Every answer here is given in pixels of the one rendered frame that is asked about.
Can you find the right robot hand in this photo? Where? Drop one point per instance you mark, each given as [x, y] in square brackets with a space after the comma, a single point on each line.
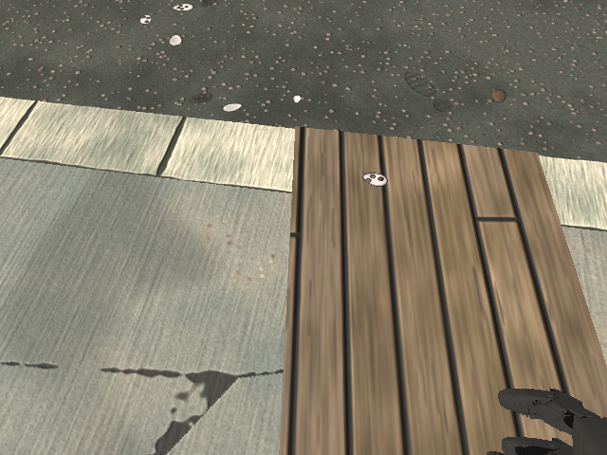
[560, 411]

